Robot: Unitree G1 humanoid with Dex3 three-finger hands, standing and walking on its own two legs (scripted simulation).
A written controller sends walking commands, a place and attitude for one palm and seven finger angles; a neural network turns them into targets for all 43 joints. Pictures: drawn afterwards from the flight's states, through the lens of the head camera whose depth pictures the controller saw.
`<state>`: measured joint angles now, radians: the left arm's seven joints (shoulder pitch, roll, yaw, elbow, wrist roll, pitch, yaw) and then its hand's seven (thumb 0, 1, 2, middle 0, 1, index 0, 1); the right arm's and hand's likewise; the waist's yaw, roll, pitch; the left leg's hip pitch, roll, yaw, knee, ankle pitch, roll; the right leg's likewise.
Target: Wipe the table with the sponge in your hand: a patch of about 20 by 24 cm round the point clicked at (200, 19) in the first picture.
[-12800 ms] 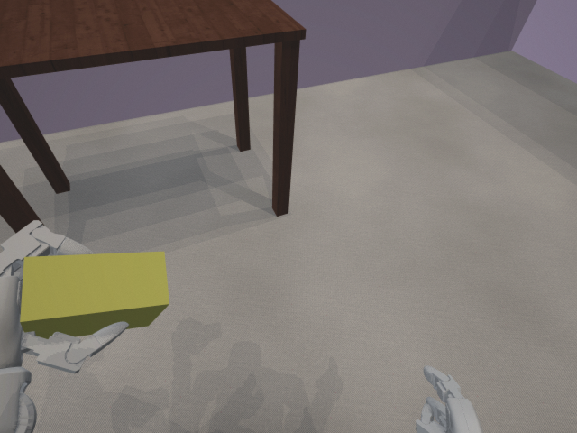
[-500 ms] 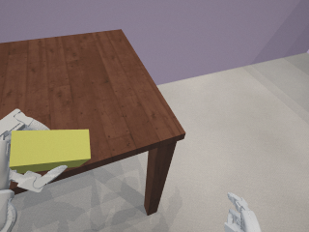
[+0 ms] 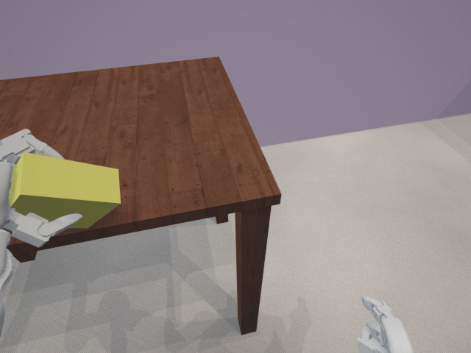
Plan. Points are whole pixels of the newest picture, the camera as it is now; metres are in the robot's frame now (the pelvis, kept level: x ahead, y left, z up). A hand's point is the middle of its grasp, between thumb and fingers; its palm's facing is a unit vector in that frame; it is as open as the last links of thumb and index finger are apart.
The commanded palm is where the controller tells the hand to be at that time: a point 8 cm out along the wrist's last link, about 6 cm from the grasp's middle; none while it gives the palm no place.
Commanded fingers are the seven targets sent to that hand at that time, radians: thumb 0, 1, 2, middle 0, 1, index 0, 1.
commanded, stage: turn the palm down, sponge in hand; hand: left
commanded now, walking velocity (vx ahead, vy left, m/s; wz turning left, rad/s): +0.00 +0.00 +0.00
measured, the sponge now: (75, 197) +0.26 +0.28 +0.17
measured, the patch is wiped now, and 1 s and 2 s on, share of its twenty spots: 0.00 0.00 0.00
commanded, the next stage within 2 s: move the sponge above the wiping area in 1.70 s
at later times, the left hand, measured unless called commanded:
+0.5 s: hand (45, 169) +0.28 +0.32 +0.20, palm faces +0.30 -0.40 -0.87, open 10.0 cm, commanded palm +0.23 +0.32 +0.27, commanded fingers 0.00 0.10 1.30 -1.20 -1.60 -1.20 -1.60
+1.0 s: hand (40, 156) +0.28 +0.31 +0.23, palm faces +0.24 -0.21 -0.95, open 10.0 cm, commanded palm +0.22 +0.33 +0.31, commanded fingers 0.00 0.10 1.30 -1.20 -1.60 -1.20 -1.60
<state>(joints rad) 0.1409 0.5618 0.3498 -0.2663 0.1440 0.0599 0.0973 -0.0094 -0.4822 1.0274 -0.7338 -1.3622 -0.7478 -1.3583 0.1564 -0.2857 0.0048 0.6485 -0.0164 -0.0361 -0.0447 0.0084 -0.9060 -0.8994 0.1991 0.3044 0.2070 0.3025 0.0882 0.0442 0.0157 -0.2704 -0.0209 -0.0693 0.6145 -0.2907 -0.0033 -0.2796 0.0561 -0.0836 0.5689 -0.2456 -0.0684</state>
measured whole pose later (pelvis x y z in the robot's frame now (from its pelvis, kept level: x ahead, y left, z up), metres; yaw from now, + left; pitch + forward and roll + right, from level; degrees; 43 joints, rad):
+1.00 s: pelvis +0.02 +0.05 +0.02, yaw -2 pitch -4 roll +0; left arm 0.02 0.67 0.06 -0.54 0.62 0.56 -0.16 -0.01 -0.48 1.03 -0.74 -1.35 -0.75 -1.35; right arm -0.02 -0.28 0.07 0.62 0.04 0.14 -0.05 0.01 -0.91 -0.90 0.20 0.30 0.21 0.30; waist 0.14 0.12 0.03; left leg -0.11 -0.08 0.00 0.38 -0.21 0.07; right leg -0.17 -0.01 0.00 0.42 -0.18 -0.01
